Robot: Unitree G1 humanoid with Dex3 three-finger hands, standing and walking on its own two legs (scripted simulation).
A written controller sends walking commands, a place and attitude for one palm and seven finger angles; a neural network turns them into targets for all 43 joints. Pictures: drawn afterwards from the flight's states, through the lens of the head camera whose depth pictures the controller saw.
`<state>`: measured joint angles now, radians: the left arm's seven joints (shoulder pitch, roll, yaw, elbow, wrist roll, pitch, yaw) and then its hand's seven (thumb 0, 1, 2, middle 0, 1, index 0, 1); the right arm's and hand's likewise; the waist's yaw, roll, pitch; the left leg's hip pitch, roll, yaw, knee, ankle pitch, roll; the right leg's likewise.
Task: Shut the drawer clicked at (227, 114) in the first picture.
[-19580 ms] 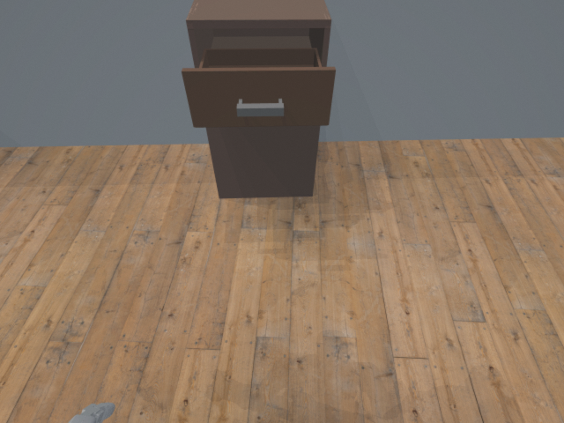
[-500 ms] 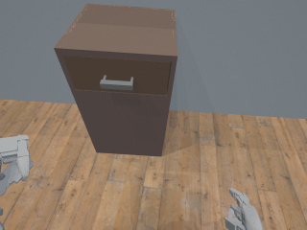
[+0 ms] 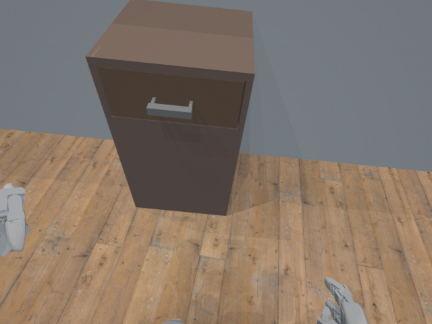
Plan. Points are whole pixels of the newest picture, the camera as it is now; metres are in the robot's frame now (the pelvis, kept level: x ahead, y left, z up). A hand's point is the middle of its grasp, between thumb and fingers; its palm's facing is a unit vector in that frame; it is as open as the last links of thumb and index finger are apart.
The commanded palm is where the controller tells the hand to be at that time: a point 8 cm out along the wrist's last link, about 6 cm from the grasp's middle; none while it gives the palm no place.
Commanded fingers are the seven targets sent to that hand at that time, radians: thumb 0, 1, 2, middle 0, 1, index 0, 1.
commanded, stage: step back with the hand held close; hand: left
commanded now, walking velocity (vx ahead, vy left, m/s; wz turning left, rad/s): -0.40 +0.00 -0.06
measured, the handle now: (171, 106) +0.71 +0.16 -0.04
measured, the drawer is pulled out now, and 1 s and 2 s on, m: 0.00 0.00 0.00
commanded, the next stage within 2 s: stop stepping back and stand still in 0.36 s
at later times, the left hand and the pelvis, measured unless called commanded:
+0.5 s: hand out of the picture +0.10 +0.28 +0.17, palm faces +0.36 -0.84 -0.40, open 3.2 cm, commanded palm +0.03 +0.31 +0.19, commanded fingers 0.00 0.90 0.90 -1.40 -1.60 -1.40 -1.60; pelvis -0.11 +0.03 +0.01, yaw -1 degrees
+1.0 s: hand out of the picture +0.02 +0.29 +0.17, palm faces +0.36 -0.89 -0.29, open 3.3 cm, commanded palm -0.03 +0.33 +0.19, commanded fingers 0.00 0.90 0.90 -1.40 -1.60 -1.40 -1.60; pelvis -0.20 +0.06 -0.01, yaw -7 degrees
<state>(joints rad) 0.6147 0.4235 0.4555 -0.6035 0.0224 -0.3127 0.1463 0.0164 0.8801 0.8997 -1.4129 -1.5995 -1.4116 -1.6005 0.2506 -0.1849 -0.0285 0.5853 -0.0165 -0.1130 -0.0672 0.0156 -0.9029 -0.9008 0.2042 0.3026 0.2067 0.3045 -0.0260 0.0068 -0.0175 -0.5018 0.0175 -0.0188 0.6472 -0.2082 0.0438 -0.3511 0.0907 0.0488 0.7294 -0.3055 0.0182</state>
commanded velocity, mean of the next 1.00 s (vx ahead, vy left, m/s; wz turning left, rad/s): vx -0.04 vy -0.05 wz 0.00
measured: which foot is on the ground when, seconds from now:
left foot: down 0.00-0.78, up 0.80-0.94, down 0.96-1.00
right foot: down 0.00-0.44, up 0.46-0.78, down 0.80-0.96, up 0.98-1.00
